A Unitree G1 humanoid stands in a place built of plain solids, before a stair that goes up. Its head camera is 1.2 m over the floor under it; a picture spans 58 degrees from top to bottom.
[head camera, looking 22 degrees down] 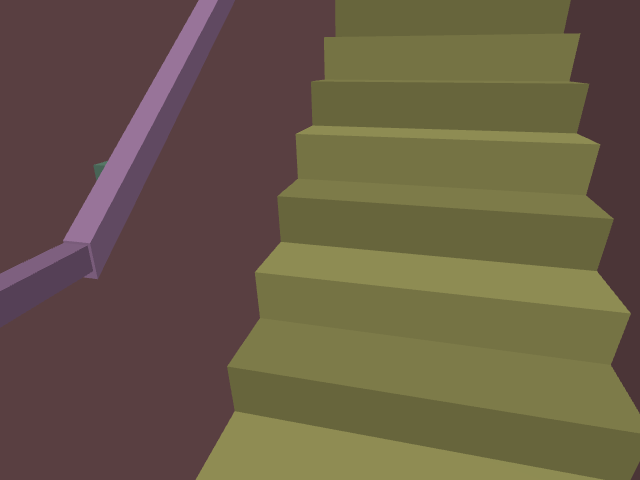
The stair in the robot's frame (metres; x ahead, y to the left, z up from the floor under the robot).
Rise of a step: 0.19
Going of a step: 0.25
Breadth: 1.10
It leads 14 degrees to the right of straight ahead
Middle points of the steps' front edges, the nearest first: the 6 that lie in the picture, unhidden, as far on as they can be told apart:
0.91 -0.26 0.38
1.16 -0.32 0.57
1.40 -0.38 0.76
1.64 -0.44 0.94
1.89 -0.50 1.13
2.13 -0.55 1.32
